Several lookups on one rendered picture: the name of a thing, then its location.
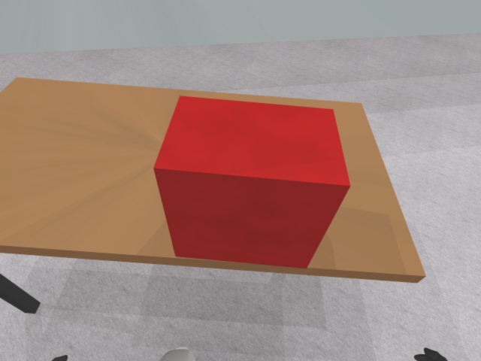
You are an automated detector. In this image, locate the carton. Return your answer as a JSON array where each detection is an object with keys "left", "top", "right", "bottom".
[{"left": 153, "top": 96, "right": 350, "bottom": 268}]

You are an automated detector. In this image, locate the table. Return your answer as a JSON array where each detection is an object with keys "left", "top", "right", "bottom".
[{"left": 0, "top": 77, "right": 426, "bottom": 314}]

